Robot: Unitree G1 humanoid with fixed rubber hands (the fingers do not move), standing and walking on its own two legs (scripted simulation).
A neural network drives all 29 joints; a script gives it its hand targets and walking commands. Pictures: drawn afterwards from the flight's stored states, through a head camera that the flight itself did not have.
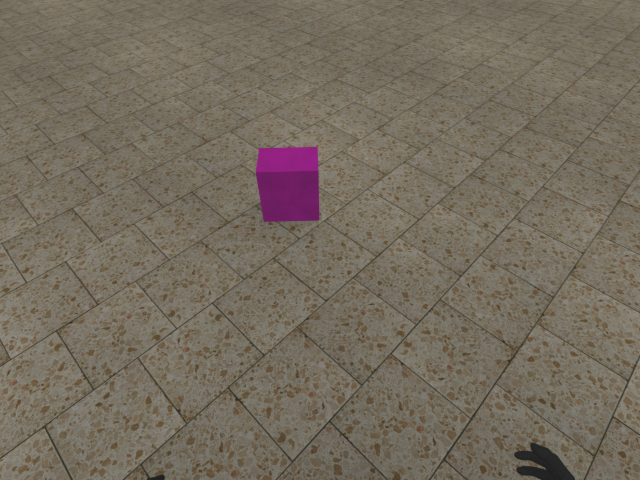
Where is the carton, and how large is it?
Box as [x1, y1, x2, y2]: [256, 147, 318, 221]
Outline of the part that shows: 259,148 256,176 264,221 317,220 317,147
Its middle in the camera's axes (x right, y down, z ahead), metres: -0.14 -0.23 +1.69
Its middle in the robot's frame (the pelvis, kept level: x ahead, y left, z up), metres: +1.36 +0.19 -0.61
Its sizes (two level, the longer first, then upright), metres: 0.247 0.164 0.276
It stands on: the floor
